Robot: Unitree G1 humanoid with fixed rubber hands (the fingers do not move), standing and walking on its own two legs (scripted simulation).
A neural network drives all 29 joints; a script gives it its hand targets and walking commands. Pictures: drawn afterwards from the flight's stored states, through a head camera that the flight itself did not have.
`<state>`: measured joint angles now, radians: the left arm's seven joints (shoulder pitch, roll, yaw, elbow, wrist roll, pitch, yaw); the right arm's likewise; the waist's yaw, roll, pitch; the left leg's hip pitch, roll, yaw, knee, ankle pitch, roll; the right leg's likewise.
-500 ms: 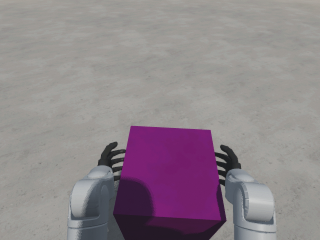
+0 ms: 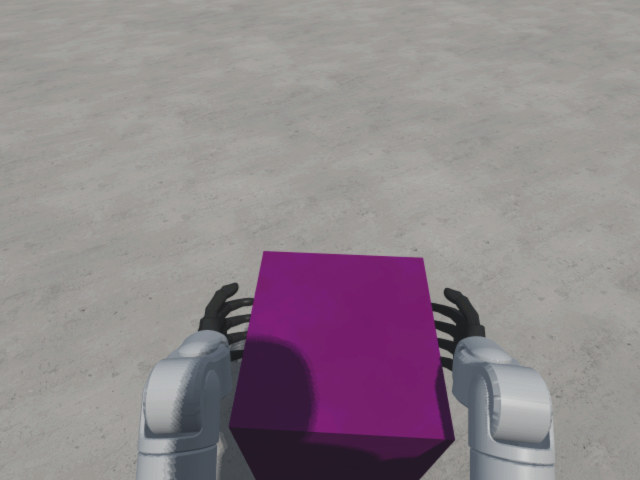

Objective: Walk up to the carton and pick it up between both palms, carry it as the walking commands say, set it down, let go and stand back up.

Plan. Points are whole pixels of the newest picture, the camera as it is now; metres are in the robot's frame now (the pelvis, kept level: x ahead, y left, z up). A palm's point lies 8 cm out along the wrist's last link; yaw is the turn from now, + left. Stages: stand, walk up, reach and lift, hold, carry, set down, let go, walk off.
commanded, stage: carry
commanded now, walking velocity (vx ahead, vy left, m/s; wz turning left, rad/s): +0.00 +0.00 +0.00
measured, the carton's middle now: (337, 377) +0.28 +0.00 +0.00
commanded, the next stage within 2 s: none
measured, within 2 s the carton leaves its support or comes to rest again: neither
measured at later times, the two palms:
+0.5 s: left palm (191, 346) +0.26 +0.16 +0.09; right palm (451, 348) +0.27 -0.13 +0.09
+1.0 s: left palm (193, 339) +0.28 +0.16 +0.09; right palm (447, 342) +0.28 -0.13 +0.09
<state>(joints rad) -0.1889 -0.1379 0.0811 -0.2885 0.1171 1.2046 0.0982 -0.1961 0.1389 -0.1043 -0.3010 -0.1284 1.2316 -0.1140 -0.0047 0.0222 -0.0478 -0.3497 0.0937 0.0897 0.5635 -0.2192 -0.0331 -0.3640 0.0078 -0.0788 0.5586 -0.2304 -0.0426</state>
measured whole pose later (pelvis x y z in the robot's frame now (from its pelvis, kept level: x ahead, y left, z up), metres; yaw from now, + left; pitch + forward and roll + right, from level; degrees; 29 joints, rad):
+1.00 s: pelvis +0.00 +0.02 +0.00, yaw +1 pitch +3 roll +0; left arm -0.20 -0.14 0.09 -0.26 0.12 1.19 0.10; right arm -0.20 0.14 -0.11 -0.26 -0.13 1.20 -0.11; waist -0.01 0.00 -0.10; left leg -0.35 0.05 0.10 0.53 -0.23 -0.01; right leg -0.37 -0.03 -0.07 0.53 -0.22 -0.01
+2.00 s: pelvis +0.02 +0.02 +0.00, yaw +1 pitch +3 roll +0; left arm -0.17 -0.14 0.09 -0.11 0.14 1.01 0.09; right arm -0.18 0.14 -0.11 -0.10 -0.15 1.01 -0.10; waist 0.00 0.00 -0.11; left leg -0.34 0.05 0.10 0.53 -0.25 0.00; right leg -0.35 -0.03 -0.07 0.53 -0.24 0.00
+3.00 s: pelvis +0.25 -0.04 +0.00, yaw -28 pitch +4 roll +1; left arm -0.21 -0.14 0.11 -0.36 0.10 1.22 0.12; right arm -0.23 0.15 -0.10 -0.32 -0.10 1.20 -0.12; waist 0.00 -0.06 -0.04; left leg -0.43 0.10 0.20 0.53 -0.11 -0.03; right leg -0.18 -0.01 0.05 0.71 -0.48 -0.01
